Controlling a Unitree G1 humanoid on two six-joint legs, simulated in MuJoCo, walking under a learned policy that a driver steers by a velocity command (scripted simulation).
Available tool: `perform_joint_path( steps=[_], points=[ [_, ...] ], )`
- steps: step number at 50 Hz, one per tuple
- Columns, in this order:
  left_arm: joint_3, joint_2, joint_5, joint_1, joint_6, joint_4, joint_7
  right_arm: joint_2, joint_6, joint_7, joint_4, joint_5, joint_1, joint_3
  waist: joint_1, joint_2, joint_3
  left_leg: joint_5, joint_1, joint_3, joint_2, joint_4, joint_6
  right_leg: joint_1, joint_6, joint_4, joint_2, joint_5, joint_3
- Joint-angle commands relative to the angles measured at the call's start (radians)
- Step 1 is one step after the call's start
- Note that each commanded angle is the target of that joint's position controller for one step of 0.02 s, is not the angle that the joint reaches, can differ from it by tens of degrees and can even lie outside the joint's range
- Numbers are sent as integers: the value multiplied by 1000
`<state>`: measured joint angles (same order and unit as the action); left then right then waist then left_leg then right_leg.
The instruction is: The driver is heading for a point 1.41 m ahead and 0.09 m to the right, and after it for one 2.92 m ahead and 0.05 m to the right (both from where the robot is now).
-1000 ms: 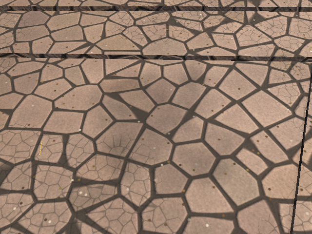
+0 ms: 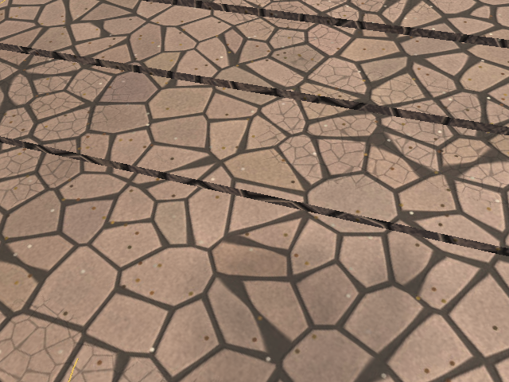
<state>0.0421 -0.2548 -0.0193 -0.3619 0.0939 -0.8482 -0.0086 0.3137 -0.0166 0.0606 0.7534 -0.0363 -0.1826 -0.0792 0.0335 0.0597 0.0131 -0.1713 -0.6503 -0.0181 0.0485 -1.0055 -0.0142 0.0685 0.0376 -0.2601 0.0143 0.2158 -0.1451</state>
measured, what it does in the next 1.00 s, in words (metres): walks ahead: left foot, then right foot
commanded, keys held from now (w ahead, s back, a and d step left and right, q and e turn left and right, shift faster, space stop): w+q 0.24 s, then w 0.08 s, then w+e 0.68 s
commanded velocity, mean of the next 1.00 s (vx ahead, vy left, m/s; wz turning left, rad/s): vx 0.50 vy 0.00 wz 0.00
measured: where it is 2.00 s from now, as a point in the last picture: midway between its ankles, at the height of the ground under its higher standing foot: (301, 205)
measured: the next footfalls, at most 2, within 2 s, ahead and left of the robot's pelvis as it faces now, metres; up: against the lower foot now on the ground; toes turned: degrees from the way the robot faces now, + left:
left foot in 0.22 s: +0.26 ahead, +0.13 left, +0.00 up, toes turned +12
right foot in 0.78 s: +0.59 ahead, +0.02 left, +0.00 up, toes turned +0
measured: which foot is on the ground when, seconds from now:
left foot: up 0.00-0.20, down 0.22-0.80, up 0.82-1.00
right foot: down 0.00-0.24, up 0.26-0.76, down 0.78-1.00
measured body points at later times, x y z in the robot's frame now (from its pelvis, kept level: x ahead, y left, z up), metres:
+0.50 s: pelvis +0.26 +0.08 +0.00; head +0.28 +0.09 +0.45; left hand +0.30 +0.35 -0.13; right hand +0.37 -0.18 -0.12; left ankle +0.22 +0.12 -0.75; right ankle +0.37 -0.07 -0.67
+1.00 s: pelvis +0.54 +0.06 -0.01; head +0.57 +0.05 +0.44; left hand +0.61 +0.34 -0.13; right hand +0.66 -0.20 -0.12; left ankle +0.58 +0.23 -0.67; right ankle +0.55 +0.02 -0.75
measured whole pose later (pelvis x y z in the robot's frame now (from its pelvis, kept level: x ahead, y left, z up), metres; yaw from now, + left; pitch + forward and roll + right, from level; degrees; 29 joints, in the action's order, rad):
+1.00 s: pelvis +0.54 +0.06 -0.01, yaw -4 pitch +0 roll +0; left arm 0.07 -0.28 0.00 -0.32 0.04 -0.87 0.01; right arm 0.26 0.05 0.01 0.77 -0.05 -0.18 -0.01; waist 0.01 0.03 0.05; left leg -0.29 -0.56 -0.04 0.10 -1.08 0.02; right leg 0.19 0.14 -0.36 0.15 0.17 0.03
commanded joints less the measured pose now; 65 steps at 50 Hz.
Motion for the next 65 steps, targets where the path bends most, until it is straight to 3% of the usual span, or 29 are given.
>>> perform_joint_path(
  steps=[1, 6, 8, 10, 11, 12, 13, 14, 16, 18, 23, 28, 33, 36, 38, 39, 40, 41, 42, 44, 45, 47, 49, 55, 59, 61, 63, 64, 65],
  points=[
    [24, -107, 0, 33, 16, 52, 3, -1, 9, 15, -86, 3, 75, 15, -16, -146, 43, 116, -40, 18, 21, 127, 3, -2, 107, 114, -246, -303, 83],
    [37, -149, -1, -38, 0, 13, -4, 3, 14, 26, -142, -4, 203, 27, 19, -142, 74, 71, 40, 110, -3, 332, -59, -86, 80, 64, -279, -417, -1],
    [41, -172, -4, -51, -13, 1, -10, 15, 14, 18, -146, -9, 190, 22, 5, -154, 50, -29, 113, 153, -54, 373, -98, -138, 65, -48, -283, -689, -44],
    [47, -204, -4, -60, -31, -6, -14, 43, 23, 2, -108, -16, 39, 5, -63, -157, -52, -109, 304, 174, -135, 423, -149, -145, 55, -324, -279, -917, -79],
    [43, -202, -2, -50, -37, 4, -15, 75, 32, -12, -52, -25, -133, -14, -142, -109, -151, -73, 542, 133, -144, 493, -184, -27, 28, -566, -257, -787, -101],
    [23, -124, 9, -71, -33, 61, -4, 190, 32, -30, -39, -28, -234, -48, -162, 57, -273, -259, 860, -239, 113, 536, -274, 317, -19, -903, -185, -302, -107],
    [21, -105, 0, -33, -24, 118, 8, 256, 26, -35, -65, 7, -204, -61, -128, 164, -343, -139, 978, -743, 323, 694, -378, 597, -57, -1147, -3, 327, 44],
    [29, -148, -8, 76, -21, 132, 10, 221, 18, -44, -51, 22, -204, -55, -160, 10, -241, -10, 922, -603, 292, 710, -355, 685, -46, -1164, -61, 234, 166],
    [13, -104, 6, 52, -9, 107, 14, 104, 31, -57, -27, 20, -122, -19, -66, -55, -53, 234, 658, -349, 206, 722, -277, 601, -31, -990, -135, 112, 159],
    [9, -92, -18, -25, -43, 63, 20, 48, 52, -55, -24, 22, -65, 5, -4, -32, -42, 339, 532, -213, 142, 764, -230, 466, -35, -903, -153, 97, 157],
    [14, -76, -6, 64, -75, 64, 41, 70, 92, -46, 37, 22, -146, 3, -25, -16, 22, 361, 538, -93, 120, 859, -188, 557, -29, -791, -144, -55, 150],
    [12, -61, 1, 200, -68, 91, 48, 54, 104, -55, 72, 19, -185, 15, -64, -6, 68, 374, 624, 17, 119, 888, -137, 632, -14, -596, -84, -207, 184],
    [-5, -36, -11, 328, -60, 136, 63, 47, 106, -78, 121, 16, -238, 26, -97, -14, 103, 530, 737, 96, 151, 868, -118, 603, 21, -393, -53, -219, 80],
    [1, -53, -10, 274, -60, 134, 59, 87, 100, -93, 138, 9, -225, 22, -55, 25, 46, 954, 810, 143, 169, 700, -91, 477, 79, -342, 23, -85, 12],
    [20, -92, -14, 104, -55, 90, 50, 117, 85, -99, 138, 1, -206, 16, 21, 46, -57, 1101, 801, 166, 177, 429, -85, 292, 131, -306, 83, 4, 4],
    [39, -126, -26, -49, -47, 47, 42, 126, 81, -99, 125, 7, -183, 16, 100, 14, -134, 935, 676, 188, 158, 200, -75, 71, 173, -227, 70, -26, 62],
    [76, -241, -36, -169, -53, 32, 24, 79, 92, -90, 74, 24, -187, 32, 134, -132, -246, 497, 391, 217, 71, -169, -45, -208, 279, -205, -168, 40, 393],
    [87, -284, -7, -105, -61, 46, 24, 43, 102, -71, 30, 27, -197, 33, 54, -301, -311, -355, 37, 87, -149, -456, -10, -387, 420, -82, -370, -106, 909],
    [85, -251, 24, -66, -65, 39, 27, 73, 108, -66, 23, 5, -117, 32, 66, -118, -222, -270, -59, -60, -60, -454, -26, -327, 391, -63, -330, -89, 790],
    [59, -155, 17, 25, -68, 43, 20, 64, 122, -59, 8, 17, -85, 37, -5, -17, -17, -163, -17, -39, 18, -280, -17, -51, 306, 3, -259, -180, 590],
    [51, -132, 21, 51, -63, 41, 16, 59, 105, -60, 4, 1, -84, 38, -36, -19, 19, -162, 30, -38, 36, -217, 1, 37, 279, 19, -211, -251, 526],
    [47, -133, 22, 62, -46, 44, 17, 40, 67, -54, 10, -18, -120, 44, -65, -58, 2, -150, 102, -18, 43, -144, 32, 112, 264, 41, -156, -330, 450],
    [56, -164, 22, 42, -35, 37, 19, 30, 52, -49, -8, -16, -91, 47, -65, -76, 3, -104, 93, 6, 45, -63, 56, 142, 261, 58, -125, -352, 417],
    [65, -180, 22, -60, -40, 19, 16, 25, 54, -43, -89, -4, 145, 53, 26, -117, 23, 123, 11, 19, 25, 238, 83, 54, 195, 41, -85, -342, 430],
    [68, -189, 7, -103, -45, 18, 6, 35, 68, -41, -129, 5, 239, 58, 61, -127, 17, 131, 21, 11, -15, 362, 65, -42, 184, -32, -109, -443, 480],
    [72, -203, 2, -76, -44, 31, -3, 57, 77, -43, -131, 8, 212, 54, 33, -136, 12, 93, 104, -12, -28, 433, 42, -51, 159, -75, -130, -470, 519],
    [74, -216, -1, -7, -39, 53, -2, 92, 86, -56, -83, 10, 52, 39, -47, -140, -43, 17, 351, -1, -73, 488, 9, 17, 118, -198, -108, -589, 523],
    [71, -211, 10, 11, -32, 54, 7, 120, 99, -67, -50, 3, -75, 26, -118, -85, -107, 44, 536, -10, -53, 560, -16, 70, 92, -372, -47, -591, 479],
    [49, -141, 23, 2, -21, 80, 16, 190, 106, -86, -43, -19, -225, 8, -169, 20, -244, -147, 762, -214, 157, 600, -64, 186, 67, -636, 18, -353, 406]
  ],
)
Keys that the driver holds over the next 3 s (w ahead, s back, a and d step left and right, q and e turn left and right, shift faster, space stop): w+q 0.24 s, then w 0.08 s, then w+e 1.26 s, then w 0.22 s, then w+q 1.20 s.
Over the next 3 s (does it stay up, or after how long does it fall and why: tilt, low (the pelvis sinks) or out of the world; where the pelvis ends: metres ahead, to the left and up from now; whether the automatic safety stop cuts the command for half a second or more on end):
stays up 1.59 -0.22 0.05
